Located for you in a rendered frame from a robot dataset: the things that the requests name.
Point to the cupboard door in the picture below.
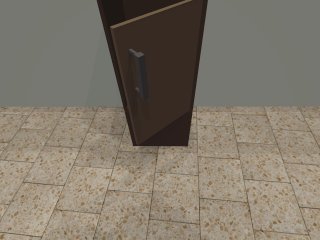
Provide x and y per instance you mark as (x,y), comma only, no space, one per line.
(168,37)

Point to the handle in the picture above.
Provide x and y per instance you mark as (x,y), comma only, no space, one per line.
(141,71)

